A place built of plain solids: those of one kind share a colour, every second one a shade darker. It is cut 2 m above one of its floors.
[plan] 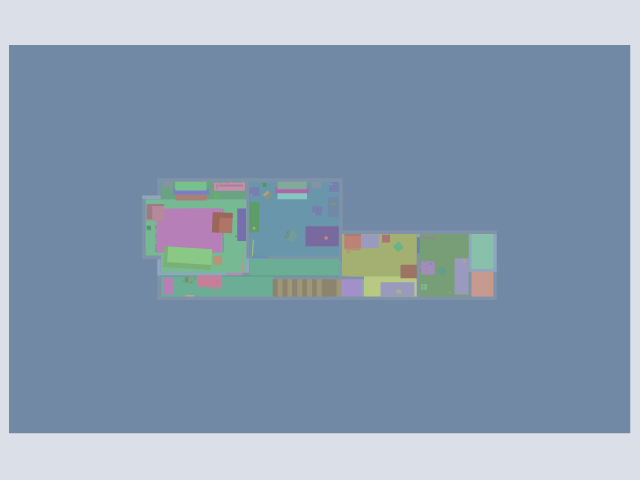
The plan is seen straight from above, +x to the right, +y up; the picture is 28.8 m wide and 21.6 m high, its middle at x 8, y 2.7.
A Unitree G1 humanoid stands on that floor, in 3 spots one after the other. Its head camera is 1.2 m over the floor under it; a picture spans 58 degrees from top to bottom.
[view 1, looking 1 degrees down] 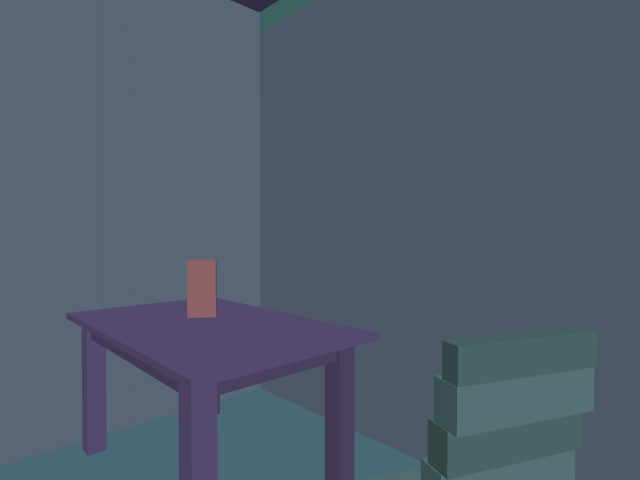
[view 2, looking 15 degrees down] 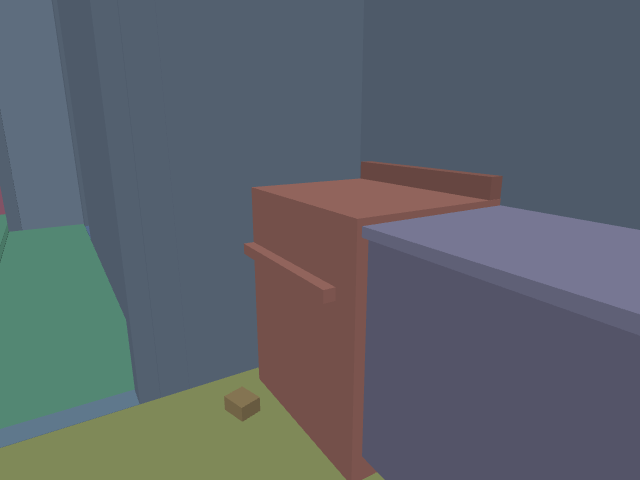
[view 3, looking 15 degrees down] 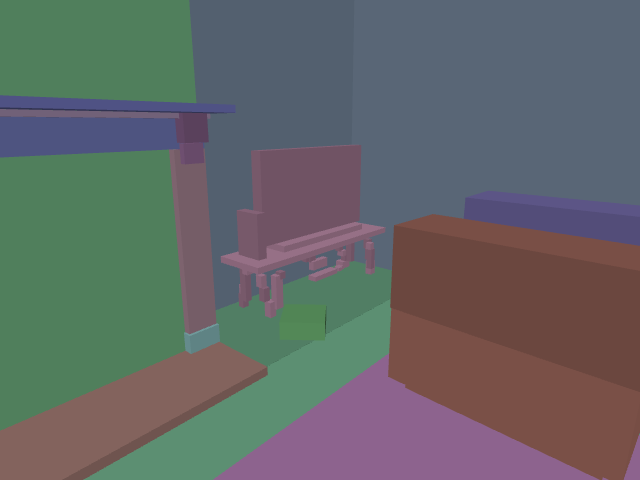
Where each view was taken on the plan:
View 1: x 6.12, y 3.92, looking -43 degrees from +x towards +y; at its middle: wall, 2.82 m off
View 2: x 10.82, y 1.57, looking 148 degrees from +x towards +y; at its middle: range_cooker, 1.44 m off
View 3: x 1.62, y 3.02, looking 41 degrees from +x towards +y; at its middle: tv_stand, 3.15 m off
